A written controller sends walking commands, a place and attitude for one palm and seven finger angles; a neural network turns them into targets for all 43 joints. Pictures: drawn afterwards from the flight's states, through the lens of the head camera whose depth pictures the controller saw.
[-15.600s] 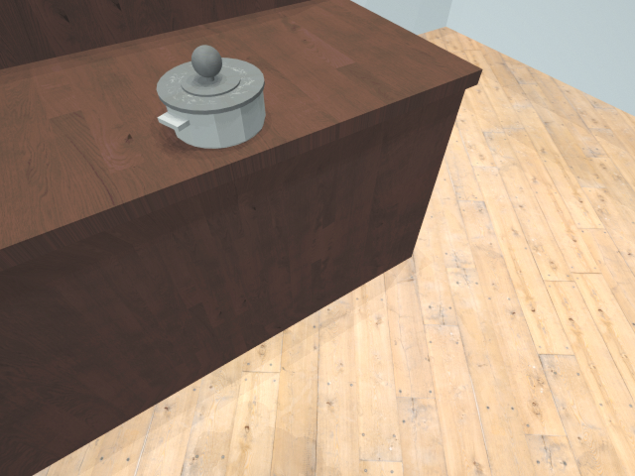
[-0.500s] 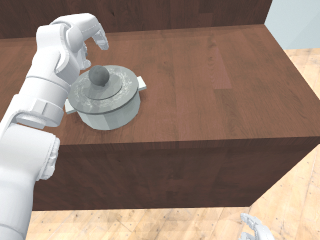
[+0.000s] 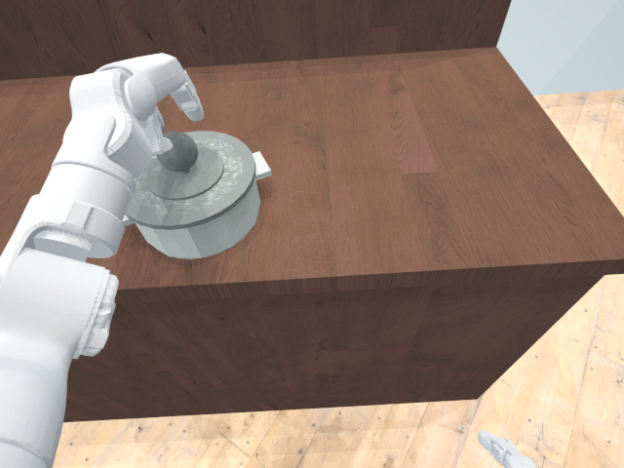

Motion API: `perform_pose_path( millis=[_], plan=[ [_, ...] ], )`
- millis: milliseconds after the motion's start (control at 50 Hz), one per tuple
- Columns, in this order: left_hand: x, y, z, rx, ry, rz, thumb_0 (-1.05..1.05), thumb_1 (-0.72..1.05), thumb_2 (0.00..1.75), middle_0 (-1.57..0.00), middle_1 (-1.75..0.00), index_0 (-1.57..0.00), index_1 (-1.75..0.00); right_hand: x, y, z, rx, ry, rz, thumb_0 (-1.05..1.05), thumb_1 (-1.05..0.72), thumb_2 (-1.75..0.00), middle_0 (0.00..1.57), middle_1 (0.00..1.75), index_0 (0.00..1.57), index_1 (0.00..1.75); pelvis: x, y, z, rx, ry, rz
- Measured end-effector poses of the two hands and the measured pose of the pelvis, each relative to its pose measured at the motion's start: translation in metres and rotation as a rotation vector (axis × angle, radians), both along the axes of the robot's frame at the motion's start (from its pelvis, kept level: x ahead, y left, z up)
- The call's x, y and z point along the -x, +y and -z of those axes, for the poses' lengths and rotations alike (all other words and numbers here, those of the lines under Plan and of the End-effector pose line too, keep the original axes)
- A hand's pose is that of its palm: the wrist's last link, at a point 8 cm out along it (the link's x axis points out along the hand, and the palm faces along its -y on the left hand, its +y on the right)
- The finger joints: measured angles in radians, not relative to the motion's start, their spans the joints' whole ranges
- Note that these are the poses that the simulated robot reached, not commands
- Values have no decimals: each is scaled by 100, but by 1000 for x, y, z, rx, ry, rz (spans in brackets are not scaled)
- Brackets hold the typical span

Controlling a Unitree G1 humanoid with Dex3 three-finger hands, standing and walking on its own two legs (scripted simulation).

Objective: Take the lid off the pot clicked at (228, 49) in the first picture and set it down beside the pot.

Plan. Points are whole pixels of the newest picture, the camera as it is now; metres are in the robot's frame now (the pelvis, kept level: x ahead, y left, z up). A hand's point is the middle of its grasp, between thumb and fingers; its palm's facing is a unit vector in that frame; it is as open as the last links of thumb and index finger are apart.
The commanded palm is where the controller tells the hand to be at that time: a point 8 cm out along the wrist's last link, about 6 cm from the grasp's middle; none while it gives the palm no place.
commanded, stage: lower the open fingers around the knob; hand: left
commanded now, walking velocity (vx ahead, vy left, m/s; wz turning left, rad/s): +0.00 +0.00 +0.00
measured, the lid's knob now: (177, 151) +0.49 +0.18 +0.15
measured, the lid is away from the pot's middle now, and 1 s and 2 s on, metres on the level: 0.00 0.00 0.00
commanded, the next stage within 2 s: close the fingers and squeeze the knob in 0.68 s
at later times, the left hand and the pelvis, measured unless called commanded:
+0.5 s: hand (156, 154) +0.46 +0.19 +0.18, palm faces -0.29 -0.12 -0.95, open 10.4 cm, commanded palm +0.44 +0.19 +0.24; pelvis +0.00 +0.00 +0.00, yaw +0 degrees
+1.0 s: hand (167, 160) +0.45 +0.17 +0.17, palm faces -0.32 -0.10 -0.94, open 10.2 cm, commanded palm +0.44 +0.18 +0.24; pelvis +0.00 +0.00 +0.00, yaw +0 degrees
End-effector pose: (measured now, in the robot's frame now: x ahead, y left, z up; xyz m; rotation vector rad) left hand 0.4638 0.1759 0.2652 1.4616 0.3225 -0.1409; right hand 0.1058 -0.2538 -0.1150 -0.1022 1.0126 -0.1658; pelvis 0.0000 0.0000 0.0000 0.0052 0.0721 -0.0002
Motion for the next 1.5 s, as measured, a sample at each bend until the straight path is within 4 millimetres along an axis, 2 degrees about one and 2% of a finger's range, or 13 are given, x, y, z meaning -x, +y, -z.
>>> perform_pose_path(
  millis=[220, 460, 820, 960, 1060, 1240, 1500],
  plan=[
    [7, 14, 18, -4, 27, -10, 0, -41, 174, -89, -8, -89, -8, -10, 0, -3, 2, -13, -5, 1, -90, -90, 20, 30, 20, 30, -2, 0, 0, 3, -4, -3],
    [10, 16, 29, 14, 7, 6, 0, -41, 174, -89, -8, -83, -6, -22, 5, -6, -1, -29, -24, 1, -90, -90, 20, 30, 20, 30, -1, 2, 2, 7, 4, -7],
    [11, 8, 34, 4, 14, 21, 0, -41, 172, -88, -9, -82, -7, -7, 10, 2, -17, 10, -12, 1, -90, -90, 20, 30, 20, 30, 0, 5, 2, 8, 3, -6],
    [13, 3, 36, 3, 27, 31, 0, -27, 139, -75, -30, -72, -28, -5, 8, 2, -11, 5, -6, 1, -90, -90, 20, 30, 20, 30, 1, 3, 1, 6, -3, -4],
    [14, 0, 38, 2, 35, 32, 0, -18, 124, -68, -47, -67, -46, -6, 5, 1, -8, 1, -10, 1, -90, -90, 20, 30, 20, 30, 1, 2, 1, 6, -6, -6],
    [15, 0, 36, 2, 29, 22, 0, -5, 114, -61, -68, -62, -68, -11, 1, -1, -4, -17, -11, 1, -90, -90, 20, 30, 20, 30, 2, -2, 1, 5, -11, -6],
    [9, 1, 37, 4, 33, 25, 0, 10, 104, -63, -86, -62, -86, -9, -3, -2, 5, -13, 5, 1, -90, -90, 20, 30, 20, 30, -2, -3, 1, 5, -4, 1]
  ],
)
